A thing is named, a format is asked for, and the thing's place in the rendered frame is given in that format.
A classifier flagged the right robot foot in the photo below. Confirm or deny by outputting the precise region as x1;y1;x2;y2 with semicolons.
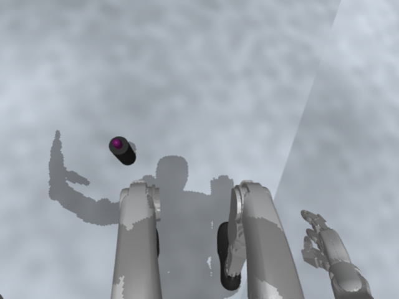
217;222;241;291

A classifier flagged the right robot arm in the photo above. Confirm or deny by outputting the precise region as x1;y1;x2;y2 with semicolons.
329;262;374;299

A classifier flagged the bottle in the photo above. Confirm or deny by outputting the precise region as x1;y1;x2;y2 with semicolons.
109;136;136;165

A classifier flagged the right robot hand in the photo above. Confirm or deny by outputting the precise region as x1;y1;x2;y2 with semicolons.
300;210;351;271

